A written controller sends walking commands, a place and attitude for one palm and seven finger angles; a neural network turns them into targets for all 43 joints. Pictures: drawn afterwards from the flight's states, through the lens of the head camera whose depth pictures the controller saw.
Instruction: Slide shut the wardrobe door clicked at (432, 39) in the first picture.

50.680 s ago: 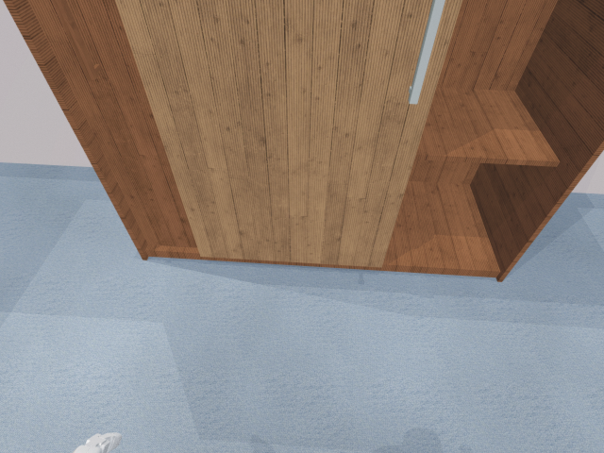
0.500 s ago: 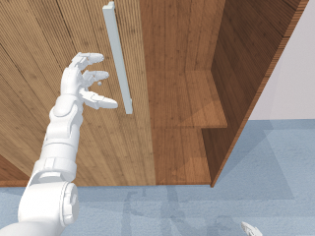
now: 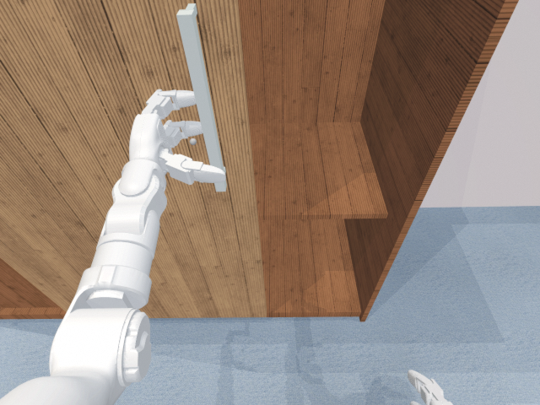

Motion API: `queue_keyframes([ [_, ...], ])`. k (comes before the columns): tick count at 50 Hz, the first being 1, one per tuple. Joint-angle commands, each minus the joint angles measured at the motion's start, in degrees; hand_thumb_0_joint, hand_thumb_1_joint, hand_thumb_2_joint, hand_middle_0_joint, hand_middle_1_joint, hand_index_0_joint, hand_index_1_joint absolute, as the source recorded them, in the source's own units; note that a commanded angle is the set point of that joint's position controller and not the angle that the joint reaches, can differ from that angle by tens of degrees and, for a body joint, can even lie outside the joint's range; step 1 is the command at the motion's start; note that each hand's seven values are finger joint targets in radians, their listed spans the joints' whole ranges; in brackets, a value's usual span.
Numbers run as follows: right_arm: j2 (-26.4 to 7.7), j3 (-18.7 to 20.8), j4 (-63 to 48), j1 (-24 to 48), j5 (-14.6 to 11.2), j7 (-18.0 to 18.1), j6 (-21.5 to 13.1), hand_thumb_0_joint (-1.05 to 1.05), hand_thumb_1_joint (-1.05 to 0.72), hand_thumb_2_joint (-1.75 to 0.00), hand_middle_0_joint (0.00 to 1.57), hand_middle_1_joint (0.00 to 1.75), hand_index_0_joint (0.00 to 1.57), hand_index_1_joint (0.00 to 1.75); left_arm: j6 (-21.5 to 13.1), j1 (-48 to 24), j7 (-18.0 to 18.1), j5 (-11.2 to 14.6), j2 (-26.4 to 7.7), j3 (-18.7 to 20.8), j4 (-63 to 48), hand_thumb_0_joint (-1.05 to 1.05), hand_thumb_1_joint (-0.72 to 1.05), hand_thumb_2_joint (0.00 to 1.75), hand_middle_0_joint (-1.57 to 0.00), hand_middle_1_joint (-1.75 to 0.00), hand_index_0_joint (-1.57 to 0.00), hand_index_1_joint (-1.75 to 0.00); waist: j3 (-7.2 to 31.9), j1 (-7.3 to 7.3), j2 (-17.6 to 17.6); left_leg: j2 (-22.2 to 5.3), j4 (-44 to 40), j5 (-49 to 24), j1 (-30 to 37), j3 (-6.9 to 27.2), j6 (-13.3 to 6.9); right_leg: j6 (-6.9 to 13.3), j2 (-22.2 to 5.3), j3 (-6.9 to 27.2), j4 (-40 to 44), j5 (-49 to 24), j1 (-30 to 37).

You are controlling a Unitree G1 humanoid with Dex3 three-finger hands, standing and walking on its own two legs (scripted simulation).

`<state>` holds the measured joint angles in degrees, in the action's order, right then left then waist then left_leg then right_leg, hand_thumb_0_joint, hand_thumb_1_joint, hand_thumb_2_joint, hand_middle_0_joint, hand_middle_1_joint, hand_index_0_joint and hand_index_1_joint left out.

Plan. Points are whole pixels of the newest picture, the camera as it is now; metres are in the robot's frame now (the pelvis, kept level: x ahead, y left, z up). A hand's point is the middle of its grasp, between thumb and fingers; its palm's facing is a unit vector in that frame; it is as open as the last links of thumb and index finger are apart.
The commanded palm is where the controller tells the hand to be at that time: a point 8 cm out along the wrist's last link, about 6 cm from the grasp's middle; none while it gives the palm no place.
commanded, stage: feel for the door with the fingertips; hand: left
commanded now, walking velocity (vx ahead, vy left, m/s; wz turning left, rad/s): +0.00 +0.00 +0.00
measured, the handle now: (209, 113) +0.52 +0.12 +0.18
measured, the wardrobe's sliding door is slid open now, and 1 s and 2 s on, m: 0.35 0.35 0.35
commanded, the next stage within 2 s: slide the fingers in behind the handle in 0.44 s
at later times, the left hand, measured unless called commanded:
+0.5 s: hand (203, 129) +0.47 +0.12 +0.18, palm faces +0.04 -1.00 -0.02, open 14.0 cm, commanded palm +0.44 +0.18 +0.18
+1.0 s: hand (206, 136) +0.46 +0.11 +0.18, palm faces +0.04 -1.00 -0.01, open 14.0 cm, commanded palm +0.43 +0.17 +0.18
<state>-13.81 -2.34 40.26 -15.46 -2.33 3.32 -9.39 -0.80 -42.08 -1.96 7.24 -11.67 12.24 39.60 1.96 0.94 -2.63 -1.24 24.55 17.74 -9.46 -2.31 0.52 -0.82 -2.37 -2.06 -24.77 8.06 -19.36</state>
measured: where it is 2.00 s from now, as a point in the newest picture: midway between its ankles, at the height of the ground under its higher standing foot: outside the picture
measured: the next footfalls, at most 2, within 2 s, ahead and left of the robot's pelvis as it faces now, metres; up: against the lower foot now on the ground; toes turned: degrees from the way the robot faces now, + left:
none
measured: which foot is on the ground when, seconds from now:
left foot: down 0.00-1.00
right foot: down 0.00-1.00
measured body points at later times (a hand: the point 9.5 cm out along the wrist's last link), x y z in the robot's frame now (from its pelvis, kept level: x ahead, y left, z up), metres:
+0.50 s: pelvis -0.01 +0.00 +0.00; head +0.02 -0.02 +0.45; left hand +0.46 +0.17 +0.18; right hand +0.06 -0.26 -0.13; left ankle -0.06 +0.12 -0.74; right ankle +0.05 -0.13 -0.74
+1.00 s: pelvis +0.00 +0.00 +0.00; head +0.02 -0.02 +0.45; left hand +0.45 +0.17 +0.18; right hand +0.09 -0.25 -0.12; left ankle -0.06 +0.12 -0.74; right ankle +0.05 -0.13 -0.74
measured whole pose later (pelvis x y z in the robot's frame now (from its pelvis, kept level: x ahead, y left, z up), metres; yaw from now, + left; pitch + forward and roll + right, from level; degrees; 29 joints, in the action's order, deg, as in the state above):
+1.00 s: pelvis +0.00 +0.00 +0.00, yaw -1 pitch +4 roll +0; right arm -14.4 -1.4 41.4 -17.9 -1.8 2.8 -9.5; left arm -5.2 -47.1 -0.8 5.8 -12.5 13.5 47.5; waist 2.0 2.6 -2.4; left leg -1.4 25.2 17.5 -11.9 -3.1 0.5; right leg -0.7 -2.1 -1.2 -24.9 7.3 -21.9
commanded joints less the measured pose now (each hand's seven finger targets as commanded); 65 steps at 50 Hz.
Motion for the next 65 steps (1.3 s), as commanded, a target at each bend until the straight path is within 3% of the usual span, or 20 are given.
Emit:
queue_keyframes([
  [1,-6.49,2.52,-6.41,1.09,-0.34,0.66,-2.49,0.0,-0.9,-0.9,0.2,0.3,0.2,0.3,-4.71,-30.66,0.33,-0.48,-12.81,1.93,-11.6,0.0,-0.5,0.3,-0.3,-1.2,-0.3,-1.2,17.61,0.44,3.36,0.94,-3.38,-14.36,-3.49,-0.08,-1.12,1.97,1.37,0.18,0.42,-11.57,15.86],
  [3,-6.27,2.49,-5.88,0.47,-0.38,0.78,-2.84,0.0,-0.9,-0.9,0.2,0.3,0.2,0.3,-4.98,-33.3,-0.03,0.02,-11.34,0.9,-10.15,0.0,-0.5,0.3,-0.3,-1.2,-0.3,-1.2,17.41,1.49,3.7,0.98,-3.23,-13.66,-3.22,0.01,-1.14,1.84,1.48,0.1,0.66,-11.28,14.93],
  [11,-6.85,2.75,-4.65,-1.69,-0.22,0.65,-3.37,0.0,-0.9,-0.9,0.2,0.3,0.2,0.3,-6.89,-34.92,-0.51,-0.22,-12.14,1.42,-4.4,0.0,-0.5,0.3,-0.3,-1.2,-0.3,-1.2,17.64,1.69,3.33,1.05,-2.9,-13.79,-4.28,0.04,-1.06,1.94,1.44,0.28,0.36,-11.48,14.42],
  [14,-6.88,2.79,-3.92,-2.69,-0.25,0.54,-3.76,0.0,-0.9,-0.9,0.2,0.3,0.2,0.3,-7.61,-38.17,-0.41,-0.29,-10.63,-0.2,-1.66,0.0,-0.5,0.3,-0.3,-1.2,-0.3,-1.2,16.17,2.95,4.34,1.05,-2.93,-11.39,-5.01,0.32,-1.17,1.74,1.55,0.19,0.77,-9.01,12.32],
  [18,-7.38,2.99,-3.14,-4.2,0.22,0.59,-4.07,0.0,-0.9,-0.9,0.2,0.3,0.2,0.3,-9.56,-41.65,0.05,-0.84,-15.19,3.24,-0.1,0.0,-0.5,0.3,-0.3,-1.2,-0.3,-1.2,19.46,2.9,3.31,1.26,-2.58,-11.54,-5.38,0.28,-1.24,1.69,1.44,0.71,0.19,-9.49,13.83],
  [21,-7.41,3.32,-3.15,-5.0,0.52,0.15,-4.06,0.0,-0.9,-0.9,0.2,0.3,0.2,0.3,-10.79,-39.6,0.16,-1.22,-14.83,3.62,0.78,0.0,-0.5,0.3,-0.3,-1.2,-0.3,-1.2,21.47,2.26,3.39,1.24,-2.22,-14.88,-5.25,0.15,-1.06,1.84,1.51,0.55,-0.71,-13.19,15.44],
  [24,-7.84,3.37,-3.13,-5.8,0.46,-0.07,-3.61,0.0,-0.9,-0.9,0.2,0.3,0.2,0.3,-10.73,-38.94,0.15,-1.06,-15.87,4.78,2.61,0.0,-0.5,0.3,-0.3,-1.2,-0.3,-1.2,19.91,2.55,6.88,1.0,-2.4,-14.93,-6.95,-0.1,-1.22,1.58,1.67,0.42,-0.74,-14.26,15.56],
  [27,-7.83,3.45,-2.74,-6.24,0.41,-0.17,-3.33,0.0,-0.9,-0.9,0.2,0.3,0.2,0.3,-10.8,-41.19,0.11,-1.49,-14.51,3.22,3.73,0.0,-0.5,0.3,-0.3,-1.2,-0.3,-1.2,17.82,3.53,3.73,1.03,-2.35,-12.64,-6.8,-0.24,-1.29,1.57,1.62,0.61,-0.03,-11.63,12.89],
  [28,-8.14,3.61,-2.35,-6.8,0.49,-0.07,-3.23,0.0,-0.9,-0.9,0.2,0.3,0.2,0.3,-10.92,-41.67,0.25,-1.68,-17.18,5.18,4.54,0.0,-0.5,0.3,-0.3,-1.2,-0.3,-1.2,17.84,3.49,5.57,0.99,-2.27,-12.12,-7.51,-0.22,-1.43,1.44,1.64,0.63,0.03,-11.29,13.3],
  [32,-7.57,3.59,-3.35,-6.25,0.44,-0.4,-3.04,0.0,-0.9,-0.9,0.2,0.3,0.2,0.3,-11.18,-38.66,-0.36,-1.47,-13.97,3.1,1.98,0.0,-0.5,0.3,-0.3,-1.2,-0.3,-1.2,20.3,2.68,1.83,1.08,-2.24,-14.35,-6.03,-0.38,-1.11,1.94,1.71,0.48,-0.61,-13.16,14.37],
  [37,-7.81,3.8,-4.23,-5.28,0.36,-0.45,-2.84,0.0,-0.9,-0.9,0.2,0.3,0.2,0.3,-10.92,-35.08,-0.19,-0.82,-15.4,5.08,-0.73,0.0,-0.5,0.3,-0.3,-1.2,-0.3,-1.2,20.6,1.51,3.92,0.77,-2.66,-14.47,-5.91,-0.36,-1.14,2.0,1.91,0.28,-0.53,-12.95,15.41],
  [41,-7.71,3.79,-4.59,-4.3,0.21,-0.4,-2.58,0.0,-0.9,-0.9,0.2,0.3,0.2,0.3,-10.11,-34.64,0.36,-1.14,-14.02,3.51,-3.43,0.0,-0.5,0.3,-0.3,-1.2,-0.3,-1.2,18.8,1.69,4.65,0.59,-2.95,-13.89,-5.64,-0.44,-1.21,1.88,1.82,0.07,-0.07,-12.02,14.51],
  [44,-7.16,3.62,-5.05,-3.33,0.07,-0.4,-2.75,0.0,-0.9,-0.9,0.2,0.3,0.2,0.3,-9.4,-35.37,0.78,-0.83,-11.83,1.87,-6.41,0.0,-0.5,0.3,-0.3,-1.2,-0.3,-1.2,19.67,1.86,2.25,0.72,-2.91,-13.61,-4.46,-0.68,-1.1,1.82,1.75,0.31,0.06,-11.87,14.26],
  [46,-7.43,3.67,-4.98,-3.04,0.18,-0.18,-2.67,0.0,-0.9,-0.9,0.2,0.3,0.2,0.3,-8.81,-33.56,1.39,-0.78,-13.44,3.68,-5.82,0.0,-0.5,0.3,-0.3,-1.2,-0.3,-1.2,19.34,1.29,4.89,0.59,-2.91,-13.64,-4.98,-0.52,-1.26,1.79,1.77,0.26,0.07,-11.74,15.0],
  [51,-6.94,3.35,-5.16,-2.39,0.23,0.0,-2.61,0.0,-0.9,-0.9,0.2,0.3,0.2,0.3,-8.09,-35.49,1.96,-1.4,-11.9,1.98,-7.06,0.0,-0.5,0.3,-0.3,-1.2,-0.3,-1.2,19.69,1.55,2.83,0.81,-2.68,-14.76,-4.08,-0.62,-1.14,1.88,1.49,0.37,-0.19,-13.08,15.08],
  [55,-6.85,3.15,-5.02,-2.08,-0.01,0.17,-2.34,0.0,-0.9,-0.9,0.2,0.3,0.2,0.3,-7.1,-34.43,1.56,-0.68,-10.89,1.68,-4.98,0.0,-0.5,0.3,-0.3,-1.2,-0.3,-1.2,18.35,2.02,6.7,0.77,-2.69,-14.61,-5.03,-0.69,-1.26,1.59,1.62,0.18,-0.01,-13.94,15.24],
  [58,-6.82,3.27,-5.4,-1.78,-0.01,0.1,-2.18,0.0,-0.9,-0.9,0.2,0.3,0.2,0.3,-7.12,-32.93,1.45,-0.61,-12.01,2.93,-5.79,0.0,-0.5,0.3,-0.3,-1.2,-0.3,-1.2,19.79,1.04,4.94,0.89,-2.44,-15.96,-4.31,-0.85,-1.21,1.81,1.58,0.44,-0.3,-15.14,16.24],
  [61,-6.22,3.08,-5.49,-1.41,-0.06,-0.14,-2.28,0.0,-0.9,-0.9,0.2,0.3,0.2,0.3,-7.03,-34.84,1.44,-0.84,-6.57,-2.13,-7.94,0.0,-0.5,0.3,-0.3,-1.2,-0.3,-1.2,18.54,2.02,2.06,0.96,-2.41,-16.83,-3.02,-0.52,-0.81,2.05,1.54,-0.1,-0.27,-14.92,14.33],
  [63,-6.56,3.32,-5.28,-1.74,0.0,-0.02,-2.32,0.0,-0.9,-0.9,0.2,0.3,0.2,0.3,-6.49,-33.62,1.84,-0.23,-8.45,0.22,-7.38,0.0,-0.5,0.3,-0.3,-1.2,-0.3,-1.2,19.45,1.65,4.63,0.79,-2.14,-17.16,-3.05,-0.55,-0.98,1.85,1.77,-0.05,-0.36,-15.56,14.85],
  [65,-6.42,3.16,-5.19,-1.56,-0.05,0.02,-2.34,0.0,-0.9,-0.9,0.2,0.3,0.2,0.3,-6.0,-35.24,1.91,-0.34,-6.65,-1.6,-6.99,0.0,-0.5,0.3,-0.3,-1.2,-0.3,-1.2,18.38,2.33,5.51,0.83,-2.37,-15.71,-3.67,-0.41,-1.06,1.69,1.68,-0.09,-0.09,-14.25,14.01],
])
